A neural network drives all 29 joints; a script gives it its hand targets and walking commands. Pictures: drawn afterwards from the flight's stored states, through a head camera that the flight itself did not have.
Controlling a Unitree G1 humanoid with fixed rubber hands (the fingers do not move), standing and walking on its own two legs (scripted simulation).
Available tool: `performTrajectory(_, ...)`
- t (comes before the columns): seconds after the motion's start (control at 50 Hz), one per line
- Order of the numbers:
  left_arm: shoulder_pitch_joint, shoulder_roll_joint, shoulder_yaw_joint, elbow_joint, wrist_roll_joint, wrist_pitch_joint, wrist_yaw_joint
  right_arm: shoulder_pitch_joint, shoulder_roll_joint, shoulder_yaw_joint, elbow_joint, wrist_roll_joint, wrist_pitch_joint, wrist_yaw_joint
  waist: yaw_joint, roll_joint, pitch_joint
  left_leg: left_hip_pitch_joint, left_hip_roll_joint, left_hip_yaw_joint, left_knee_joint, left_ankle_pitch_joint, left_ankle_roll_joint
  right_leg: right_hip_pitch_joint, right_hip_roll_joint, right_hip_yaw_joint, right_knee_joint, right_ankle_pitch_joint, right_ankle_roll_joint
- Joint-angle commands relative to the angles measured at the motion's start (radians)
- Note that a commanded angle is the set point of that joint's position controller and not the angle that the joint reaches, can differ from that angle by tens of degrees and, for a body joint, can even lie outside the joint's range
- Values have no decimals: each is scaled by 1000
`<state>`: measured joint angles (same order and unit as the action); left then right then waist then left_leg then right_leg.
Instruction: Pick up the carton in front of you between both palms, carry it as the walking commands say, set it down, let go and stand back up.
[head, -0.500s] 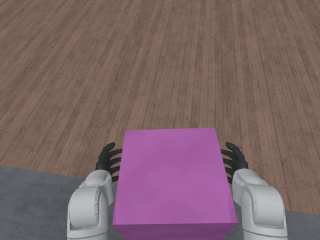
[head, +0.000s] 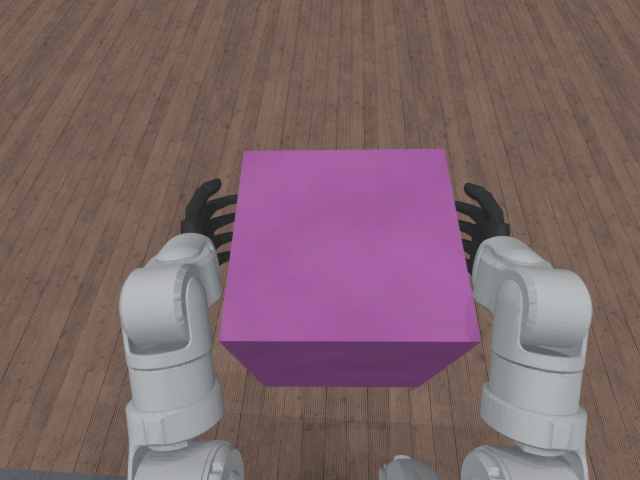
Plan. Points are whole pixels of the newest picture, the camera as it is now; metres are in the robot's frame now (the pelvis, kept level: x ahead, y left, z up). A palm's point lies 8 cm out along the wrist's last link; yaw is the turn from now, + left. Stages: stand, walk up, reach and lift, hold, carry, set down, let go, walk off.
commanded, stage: carry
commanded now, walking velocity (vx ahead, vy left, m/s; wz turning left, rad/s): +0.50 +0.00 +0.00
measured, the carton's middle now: (342, 283) +0.34 -0.01 +0.07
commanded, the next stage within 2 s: none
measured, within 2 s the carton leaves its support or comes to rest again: neither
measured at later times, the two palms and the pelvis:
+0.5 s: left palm (229, 78) +0.70 +0.15 +0.13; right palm (406, 69) +0.73 -0.14 +0.12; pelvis +0.32 -0.03 +0.00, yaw +2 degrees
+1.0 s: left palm out of the picture +1.05 +0.12 +0.20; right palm out of the picture +1.04 -0.18 +0.20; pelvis +0.66 +0.00 +0.03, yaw +1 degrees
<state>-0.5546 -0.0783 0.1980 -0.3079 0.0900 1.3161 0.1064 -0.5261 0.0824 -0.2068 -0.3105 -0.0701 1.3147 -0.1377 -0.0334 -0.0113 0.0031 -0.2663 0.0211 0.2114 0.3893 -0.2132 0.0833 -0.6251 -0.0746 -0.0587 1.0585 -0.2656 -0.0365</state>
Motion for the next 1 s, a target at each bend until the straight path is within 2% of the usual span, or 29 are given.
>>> performTrajectory(0.0,-646,-805,-700,94,-408,2,-197,-736,791,711,32,479,2,271,-3,137,-370,358,236,-207,-114,272,107,-97,-4,-29,-120,66,11)
performTrajectory(0.1,-822,-848,-648,226,-433,2,-195,-908,820,649,165,481,-1,261,-27,150,-322,379,201,-153,-52,399,99,-73,30,-88,-332,134,-15)
performTrajectory(0.14,-882,-861,-615,279,-440,1,-196,-972,836,627,215,480,-3,252,-20,161,-320,388,200,-134,-1,477,80,-17,54,-110,-405,131,-38)
performTrajectory(0.16,-905,-867,-596,303,-443,1,-196,-1003,847,619,235,482,-4,247,-1,166,-335,375,198,-111,65,587,64,61,80,-132,-439,112,-52)
performTrajectory(0.18,-911,-874,-575,333,-444,1,-197,-1031,859,610,254,486,-4,242,41,141,-383,329,172,-53,205,672,35,229,127,-178,-512,126,-61)
performTrajectory(0.2,-917,-878,-553,364,-445,1,-199,-1043,872,603,274,488,-3,238,81,72,-476,220,126,-22,396,596,3,481,121,-154,-536,140,-69)
performTrajectory(0.22,-920,-877,-530,381,-443,-1,-200,-1074,888,596,277,489,-1,235,115,-115,-593,12,78,-55,645,260,-33,752,-122,175,-504,168,-121)
performTrajectory(0.24,-929,-871,-520,406,-437,-4,-199,-1091,915,574,300,485,4,231,128,-371,-688,-314,-88,-126,906,-280,-72,1002,-294,610,-649,143,-275)
performTrajectory(0.26,-939,-912,-515,384,-453,-4,-202,-1129,923,560,285,475,-2,224,136,-309,-636,-486,-68,-220,1057,-312,-54,1035,-292,624,-683,151,-292)
performTrajectory(0.3,-1032,-987,-523,291,-492,-11,-208,-1157,955,530,250,449,-8,209,139,-107,-555,-581,1,-240,1062,-247,-15,964,-241,441,-589,447,-239)
performTrajectory(0.32,-1072,-1010,-532,236,-508,-14,-206,-1145,957,515,232,432,-11,200,126,-68,-557,-570,25,-252,1003,-209,-15,931,-226,386,-586,463,-211)
performTrajectory(0.36,-1101,-1024,-546,144,-516,-19,-200,-1098,945,501,192,390,-20,183,118,-61,-586,-545,27,-233,928,-180,-19,916,-204,319,-600,399,-182)
performTrajectory(0.46,-1021,-972,-618,19,-506,-30,-195,-964,876,545,107,296,-45,155,134,-90,-557,-615,14,-159,680,-188,-35,946,-177,216,-596,537,-198)
performTrajectory(0.52,-965,-917,-653,25,-502,-30,-206,-939,827,590,84,284,-49,150,128,-133,-514,-445,-31,-93,395,-65,-37,854,-115,95,-594,627,-161)
performTrajectory(0.56,-935,-894,-665,70,-496,-24,-217,-928,807,608,99,291,-43,159,89,-167,-508,-244,-92,-11,255,-44,-24,776,-100,18,-524,800,-124)
performTrajectory(0.58,-921,-885,-668,101,-496,-20,-221,-916,808,613,122,298,-38,167,31,-147,-544,-55,-124,26,167,29,-6,716,-88,-40,-402,892,-86)
performTrajectory(0.6,-915,-879,-669,128,-489,-18,-225,-900,805,615,147,315,-34,177,-31,-104,-611,199,-97,1,139,76,12,587,-68,-72,-256,782,-47)
performTrajectory(0.62,-919,-874,-668,153,-482,-14,-230,-895,816,621,166,335,-32,188,-76,17,-686,449,96,-306,108,-52,58,370,-28,-50,-74,429,-15)
performTrajectory(0.64,-895,-885,-658,167,-465,-7,-232,-901,809,623,193,335,-38,200,-63,355,-759,668,319,-798,49,205,232,63,141,12,183,-174,19)
performTrajectory(0.66,-928,-890,-649,184,-450,-8,-228,-904,858,639,188,367,-30,213,-67,302,-720,726,327,-828,54,340,263,-90,144,85,379,-251,8)
performTrajectory(0.68,-926,-897,-632,189,-433,-12,-223,-946,896,657,157,407,-28,226,-73,209,-651,706,296,-708,106,508,238,-187,109,96,437,-236,-7)
performTrajectory(0.7,-929,-903,-614,183,-416,-15,-215,-996,936,672,128,447,-29,237,-79,100,-603,680,271,-623,131,562,187,-234,89,90,399,-214,-14)
performTrajectory(0.72,-918,-907,-596,178,-397,-19,-204,-1049,963,683,90,487,-32,245,-74,67,-573,648,254,-572,122,579,155,-246,76,87,337,-186,-18)
performTrajectory(0.76,-880,-895,-569,178,-352,-25,-180,-1091,979,694,43,524,-38,248,-66,72,-569,619,238,-534,82,504,127,-216,70,76,223,-158,-14)
performTrajectory(0.82,-842,-838,-538,183,-288,-35,-150,-1118,965,688,33,546,-33,251,-58,89,-555,584,248,-483,44,475,152,-210,67,36,78,-185,-8)
performTrajectory(0.86,-828,-806,-529,200,-260,-32,-139,-1101,944,679,69,548,-25,258,-54,111,-516,511,224,-408,16,456,151,-156,69,1,-90,-137,-3)
performTrajectory(0.92,-823,-789,-536,252,-256,-19,-140,-1056,918,656,169,531,-12,270,-38,168,-451,358,183,-279,2,495,101,42,109,-80,-328,-25,-7)
performTrajectory(0.94,-829,-792,-539,272,-264,-14,-145,-1043,913,645,205,521,-9,273,-27,179,-444,323,180,-246,31,567,84,121,133,-112,-383,-17,-15)
performTrajectory(0.98,-830,-814,-539,333,-287,-7,-159,-1025,909,619,273,500,-2,277,42,144,-505,216,143,-136,241,719,25,434,182,-175,-520,65,-45)
